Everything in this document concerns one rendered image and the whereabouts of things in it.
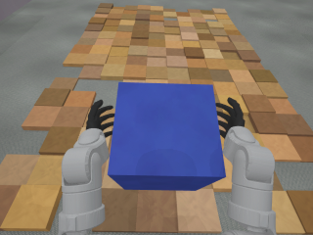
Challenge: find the robot right forearm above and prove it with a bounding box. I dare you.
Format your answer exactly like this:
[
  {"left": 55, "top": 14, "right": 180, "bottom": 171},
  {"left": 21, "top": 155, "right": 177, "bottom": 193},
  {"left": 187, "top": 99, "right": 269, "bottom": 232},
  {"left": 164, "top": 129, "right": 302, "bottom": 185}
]
[{"left": 222, "top": 126, "right": 277, "bottom": 235}]

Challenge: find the carton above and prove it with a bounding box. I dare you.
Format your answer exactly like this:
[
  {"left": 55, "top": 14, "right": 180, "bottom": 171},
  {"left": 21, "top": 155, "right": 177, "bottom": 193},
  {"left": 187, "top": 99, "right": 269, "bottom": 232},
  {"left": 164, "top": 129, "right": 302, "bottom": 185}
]
[{"left": 108, "top": 82, "right": 226, "bottom": 191}]

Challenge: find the right robot hand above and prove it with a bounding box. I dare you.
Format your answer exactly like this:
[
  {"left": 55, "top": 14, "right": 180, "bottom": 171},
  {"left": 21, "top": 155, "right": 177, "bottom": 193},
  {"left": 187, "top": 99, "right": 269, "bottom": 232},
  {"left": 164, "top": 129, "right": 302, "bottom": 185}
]
[{"left": 215, "top": 97, "right": 246, "bottom": 139}]

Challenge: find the left robot hand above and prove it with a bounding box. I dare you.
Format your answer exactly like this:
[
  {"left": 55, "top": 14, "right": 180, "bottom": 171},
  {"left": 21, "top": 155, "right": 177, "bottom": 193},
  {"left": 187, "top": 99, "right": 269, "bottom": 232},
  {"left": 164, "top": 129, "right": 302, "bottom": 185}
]
[{"left": 85, "top": 99, "right": 115, "bottom": 138}]

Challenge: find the robot left forearm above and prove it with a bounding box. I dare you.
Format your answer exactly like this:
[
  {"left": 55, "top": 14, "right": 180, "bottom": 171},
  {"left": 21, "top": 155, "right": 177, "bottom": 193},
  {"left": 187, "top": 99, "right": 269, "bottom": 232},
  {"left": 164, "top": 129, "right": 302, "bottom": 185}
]
[{"left": 58, "top": 128, "right": 110, "bottom": 235}]

